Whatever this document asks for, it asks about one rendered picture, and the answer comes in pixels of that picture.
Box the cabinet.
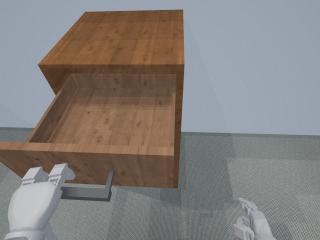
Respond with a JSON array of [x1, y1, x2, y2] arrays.
[[38, 9, 185, 189]]

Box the robot left forearm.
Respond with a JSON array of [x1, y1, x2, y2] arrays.
[[4, 229, 46, 240]]

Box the drawer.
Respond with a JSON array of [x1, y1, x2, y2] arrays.
[[0, 74, 176, 189]]

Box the handle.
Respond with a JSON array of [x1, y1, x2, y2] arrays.
[[60, 170, 115, 202]]

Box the right robot hand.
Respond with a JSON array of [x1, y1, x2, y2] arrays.
[[233, 198, 273, 240]]

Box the left robot hand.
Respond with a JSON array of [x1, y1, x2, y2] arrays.
[[7, 163, 76, 240]]

